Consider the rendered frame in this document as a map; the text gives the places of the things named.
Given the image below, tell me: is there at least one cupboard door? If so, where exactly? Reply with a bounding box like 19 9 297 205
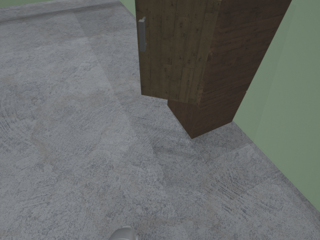
135 0 222 105

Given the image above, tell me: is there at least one handle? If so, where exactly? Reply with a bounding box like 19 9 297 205
138 16 147 52

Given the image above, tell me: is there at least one left robot thigh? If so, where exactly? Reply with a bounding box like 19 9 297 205
108 228 139 240

